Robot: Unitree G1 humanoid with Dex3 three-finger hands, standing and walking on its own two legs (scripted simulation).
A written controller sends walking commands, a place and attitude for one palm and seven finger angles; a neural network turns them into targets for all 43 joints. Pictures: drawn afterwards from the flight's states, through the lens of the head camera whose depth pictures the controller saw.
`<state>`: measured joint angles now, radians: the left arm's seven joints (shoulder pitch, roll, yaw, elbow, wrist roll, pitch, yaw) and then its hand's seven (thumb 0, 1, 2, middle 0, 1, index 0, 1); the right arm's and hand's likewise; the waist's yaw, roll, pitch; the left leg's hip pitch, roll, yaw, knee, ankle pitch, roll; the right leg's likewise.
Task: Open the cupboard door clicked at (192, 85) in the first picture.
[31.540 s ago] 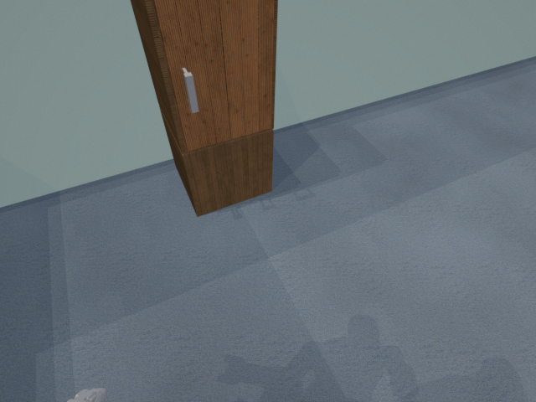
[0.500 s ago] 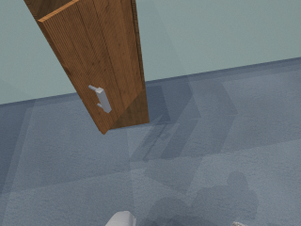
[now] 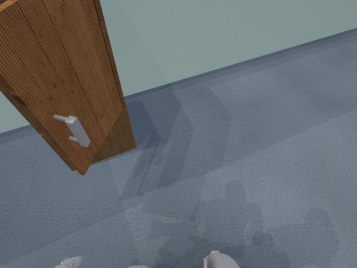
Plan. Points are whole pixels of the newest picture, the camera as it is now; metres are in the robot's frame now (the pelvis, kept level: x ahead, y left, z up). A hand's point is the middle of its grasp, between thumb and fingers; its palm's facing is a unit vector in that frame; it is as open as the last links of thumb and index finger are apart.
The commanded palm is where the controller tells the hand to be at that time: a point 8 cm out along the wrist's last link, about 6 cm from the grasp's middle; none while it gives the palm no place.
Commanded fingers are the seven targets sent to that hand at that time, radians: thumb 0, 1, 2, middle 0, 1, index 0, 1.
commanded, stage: walk to a spot facing it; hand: left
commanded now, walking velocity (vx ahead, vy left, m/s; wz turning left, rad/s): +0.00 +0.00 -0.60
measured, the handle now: (72, 130) +0.46 +0.36 -0.08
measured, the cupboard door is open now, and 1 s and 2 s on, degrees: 49 49 49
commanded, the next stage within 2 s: none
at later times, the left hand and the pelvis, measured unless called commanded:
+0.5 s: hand (134, 233) +0.20 +0.13 -0.16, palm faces -0.32 -0.93 -0.18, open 7.4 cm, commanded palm none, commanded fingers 0.00 0.90 0.90 -0.20 -0.30 -0.20 -0.30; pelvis +0.03 -0.02 +0.00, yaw -19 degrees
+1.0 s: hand (157, 214) +0.26 +0.09 -0.19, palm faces -0.55 -0.81 -0.18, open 7.4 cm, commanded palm none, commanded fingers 0.00 0.90 0.90 -0.20 -0.30 -0.20 -0.30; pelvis +0.16 -0.08 -0.02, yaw -38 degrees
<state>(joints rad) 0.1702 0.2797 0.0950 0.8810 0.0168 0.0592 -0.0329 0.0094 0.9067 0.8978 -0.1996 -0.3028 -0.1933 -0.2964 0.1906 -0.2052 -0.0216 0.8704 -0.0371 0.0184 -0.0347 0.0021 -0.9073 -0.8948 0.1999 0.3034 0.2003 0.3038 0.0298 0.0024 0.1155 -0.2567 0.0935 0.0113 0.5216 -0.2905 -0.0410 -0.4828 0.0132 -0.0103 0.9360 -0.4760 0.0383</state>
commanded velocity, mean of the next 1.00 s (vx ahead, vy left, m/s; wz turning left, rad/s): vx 0.19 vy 0.00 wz -0.56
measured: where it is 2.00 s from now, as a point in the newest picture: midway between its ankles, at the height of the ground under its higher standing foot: (263, 216)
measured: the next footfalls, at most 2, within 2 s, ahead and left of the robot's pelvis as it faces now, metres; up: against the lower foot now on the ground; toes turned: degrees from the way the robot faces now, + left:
right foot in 0.10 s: +0.05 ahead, -0.15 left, +0.00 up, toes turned -6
left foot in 0.32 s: +0.09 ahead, +0.10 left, +0.00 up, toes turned -9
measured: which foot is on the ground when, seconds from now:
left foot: down 0.00-0.10, up 0.12-0.30, down 0.32-0.62, up 0.64-0.92, down 0.94-1.00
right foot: up 0.00-0.08, down 0.10-0.32, up 0.34-0.60, down 0.62-0.94, up 0.96-1.00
